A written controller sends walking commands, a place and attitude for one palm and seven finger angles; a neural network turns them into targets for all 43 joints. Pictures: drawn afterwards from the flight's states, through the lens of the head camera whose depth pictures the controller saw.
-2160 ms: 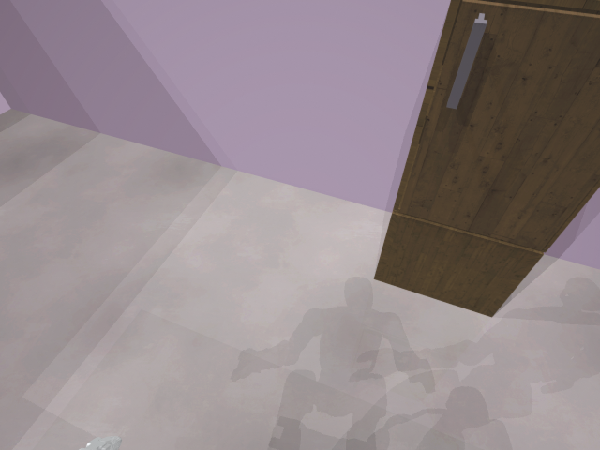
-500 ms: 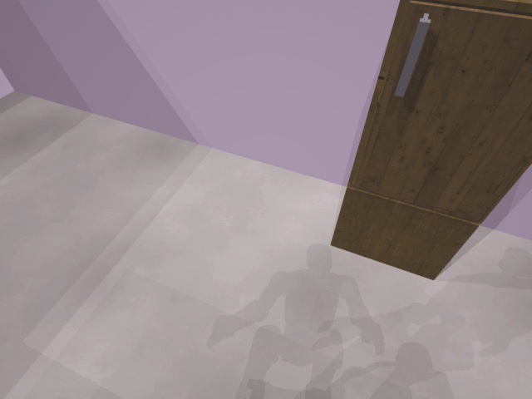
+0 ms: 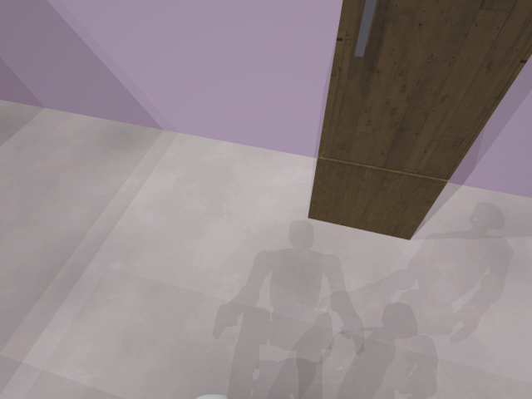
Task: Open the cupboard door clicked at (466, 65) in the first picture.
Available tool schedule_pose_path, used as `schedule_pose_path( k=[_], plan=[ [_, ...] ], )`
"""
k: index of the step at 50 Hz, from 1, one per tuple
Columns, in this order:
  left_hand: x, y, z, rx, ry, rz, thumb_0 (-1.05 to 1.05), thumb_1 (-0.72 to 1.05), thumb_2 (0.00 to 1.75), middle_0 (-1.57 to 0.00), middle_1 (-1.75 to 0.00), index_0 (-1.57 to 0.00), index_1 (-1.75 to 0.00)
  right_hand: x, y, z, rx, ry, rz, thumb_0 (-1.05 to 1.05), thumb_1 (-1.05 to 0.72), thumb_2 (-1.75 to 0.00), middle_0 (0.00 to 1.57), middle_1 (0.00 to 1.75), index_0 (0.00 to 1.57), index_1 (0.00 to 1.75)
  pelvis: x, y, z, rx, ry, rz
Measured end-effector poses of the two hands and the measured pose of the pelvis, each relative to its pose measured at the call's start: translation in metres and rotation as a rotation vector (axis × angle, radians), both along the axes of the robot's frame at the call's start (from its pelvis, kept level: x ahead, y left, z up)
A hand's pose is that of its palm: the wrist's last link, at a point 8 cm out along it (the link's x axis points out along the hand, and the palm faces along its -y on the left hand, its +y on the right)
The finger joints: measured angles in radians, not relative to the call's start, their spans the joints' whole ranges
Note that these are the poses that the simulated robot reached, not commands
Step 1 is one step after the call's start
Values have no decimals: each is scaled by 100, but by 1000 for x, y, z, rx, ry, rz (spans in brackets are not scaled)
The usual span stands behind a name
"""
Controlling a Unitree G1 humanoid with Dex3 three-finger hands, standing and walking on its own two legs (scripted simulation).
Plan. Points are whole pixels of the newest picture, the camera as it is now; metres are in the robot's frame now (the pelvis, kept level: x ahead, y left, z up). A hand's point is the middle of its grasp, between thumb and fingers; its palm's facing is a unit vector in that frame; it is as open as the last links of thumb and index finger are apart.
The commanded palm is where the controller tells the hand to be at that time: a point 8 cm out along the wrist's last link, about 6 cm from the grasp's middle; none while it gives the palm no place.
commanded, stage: turn to face it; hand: left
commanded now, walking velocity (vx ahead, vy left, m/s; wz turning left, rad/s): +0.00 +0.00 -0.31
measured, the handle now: (368, 13) +0.88 -0.18 +0.16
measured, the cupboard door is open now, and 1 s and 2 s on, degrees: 0 0 0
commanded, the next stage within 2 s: take the last steps up to it in 0.28 s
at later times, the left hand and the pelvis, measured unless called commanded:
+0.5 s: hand out of the picture +0.06 +0.22 -0.15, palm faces -0.15 -0.96 -0.23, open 7.4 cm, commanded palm none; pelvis -0.03 +0.03 +0.01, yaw -10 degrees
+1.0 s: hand out of the picture +0.09 +0.17 -0.18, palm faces -0.26 -0.96 -0.11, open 7.4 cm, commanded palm none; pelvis +0.07 -0.01 +0.01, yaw -17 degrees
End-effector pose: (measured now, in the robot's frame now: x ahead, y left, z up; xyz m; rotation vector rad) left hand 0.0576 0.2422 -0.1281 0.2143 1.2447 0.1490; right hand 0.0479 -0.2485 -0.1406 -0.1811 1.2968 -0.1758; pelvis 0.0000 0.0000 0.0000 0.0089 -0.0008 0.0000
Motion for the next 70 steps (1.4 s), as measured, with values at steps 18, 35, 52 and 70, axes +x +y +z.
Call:
schedule_pose_path(
  k=[18,35,52,70],
  plan=[
    [-4,45,3,-14,9,-58,1,90,90,-20,-30,-20,-30,-58,45,31,-33,-54,-103,0,-91,-90,21,30,20,30,-26,36,15,-25,1,-121],
    [-10,-20,5,-35,52,-154,1,90,90,-20,-30,-20,-30,-110,2,14,13,59,-245,1,-91,-90,21,30,20,30,-11,-2,13,-28,5,-210],
    [74,-30,-20,-92,213,-224,1,91,90,-20,-30,-20,-30,-14,8,30,-42,-37,-306,0,-91,-90,20,30,20,30,84,-16,12,-35,3,-292],
    [294,-190,-1,-51,-82,-330,1,91,90,-19,-30,-20,-29,-8,-70,-3,136,311,-443,1,-91,-90,21,30,20,30,195,-142,-2,-20,16,-289]
  ],
)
